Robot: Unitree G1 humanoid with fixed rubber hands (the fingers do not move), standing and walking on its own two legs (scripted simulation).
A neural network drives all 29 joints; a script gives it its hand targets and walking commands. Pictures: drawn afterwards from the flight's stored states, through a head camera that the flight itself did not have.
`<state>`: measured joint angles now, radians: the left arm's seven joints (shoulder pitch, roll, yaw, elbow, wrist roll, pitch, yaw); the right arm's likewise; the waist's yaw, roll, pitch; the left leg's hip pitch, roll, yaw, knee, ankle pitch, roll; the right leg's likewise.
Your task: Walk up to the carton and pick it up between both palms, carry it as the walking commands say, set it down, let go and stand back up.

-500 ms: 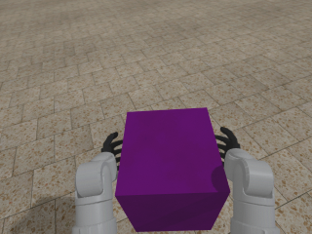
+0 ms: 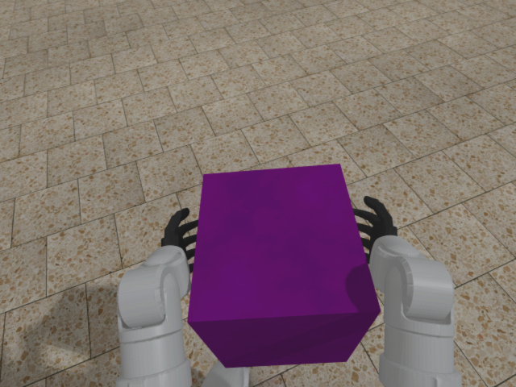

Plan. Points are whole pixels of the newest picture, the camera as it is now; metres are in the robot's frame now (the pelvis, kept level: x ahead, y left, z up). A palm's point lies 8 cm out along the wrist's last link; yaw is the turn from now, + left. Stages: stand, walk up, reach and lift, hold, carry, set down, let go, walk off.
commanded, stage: carry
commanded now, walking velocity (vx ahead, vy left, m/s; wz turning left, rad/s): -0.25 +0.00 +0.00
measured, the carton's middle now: (278, 273) +0.30 +0.02 +0.00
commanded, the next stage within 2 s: none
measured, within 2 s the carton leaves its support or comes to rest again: neither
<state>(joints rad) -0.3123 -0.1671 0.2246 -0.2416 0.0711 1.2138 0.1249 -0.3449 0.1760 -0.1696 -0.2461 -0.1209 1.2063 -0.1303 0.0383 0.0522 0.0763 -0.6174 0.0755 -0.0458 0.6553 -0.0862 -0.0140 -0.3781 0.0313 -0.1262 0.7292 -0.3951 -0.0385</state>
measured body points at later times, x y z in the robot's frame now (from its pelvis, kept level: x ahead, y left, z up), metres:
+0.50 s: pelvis -0.07 +0.00 +0.01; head -0.05 +0.00 +0.45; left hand +0.23 +0.15 +0.08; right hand +0.24 -0.14 +0.10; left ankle -0.01 +0.13 -0.70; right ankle -0.02 -0.10 -0.71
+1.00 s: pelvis -0.20 -0.02 +0.00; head -0.16 -0.02 +0.45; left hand +0.10 +0.13 +0.07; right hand +0.11 -0.16 +0.07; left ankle -0.12 +0.12 -0.67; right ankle -0.16 -0.11 -0.71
